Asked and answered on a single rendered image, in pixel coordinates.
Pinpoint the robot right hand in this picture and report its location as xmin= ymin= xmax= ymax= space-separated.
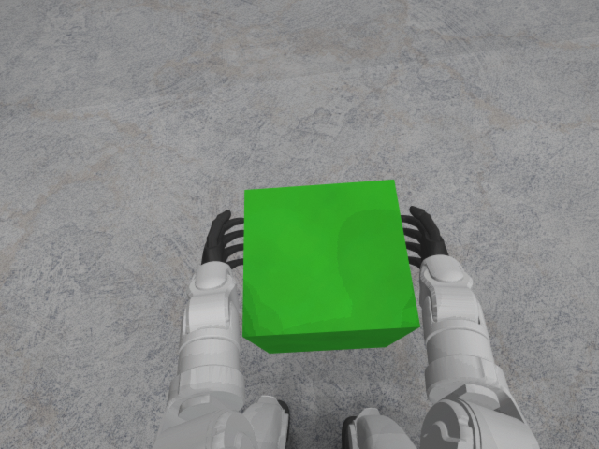
xmin=401 ymin=206 xmax=449 ymax=269

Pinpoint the carton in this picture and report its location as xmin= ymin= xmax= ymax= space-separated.
xmin=242 ymin=180 xmax=420 ymax=354

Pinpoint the right robot shin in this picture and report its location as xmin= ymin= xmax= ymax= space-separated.
xmin=355 ymin=408 xmax=380 ymax=420

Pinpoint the left robot upper arm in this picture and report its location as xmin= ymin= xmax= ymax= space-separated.
xmin=153 ymin=409 xmax=258 ymax=449

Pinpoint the right robot thigh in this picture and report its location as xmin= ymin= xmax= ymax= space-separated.
xmin=348 ymin=415 xmax=417 ymax=449

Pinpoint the robot left hand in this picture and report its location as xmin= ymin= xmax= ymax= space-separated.
xmin=201 ymin=210 xmax=244 ymax=269

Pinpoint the right robot forearm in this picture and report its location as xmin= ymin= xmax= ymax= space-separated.
xmin=419 ymin=254 xmax=540 ymax=448

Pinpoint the left robot forearm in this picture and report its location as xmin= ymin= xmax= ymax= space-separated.
xmin=152 ymin=261 xmax=245 ymax=449

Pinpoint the right robot upper arm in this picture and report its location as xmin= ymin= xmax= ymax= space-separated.
xmin=419 ymin=398 xmax=540 ymax=449

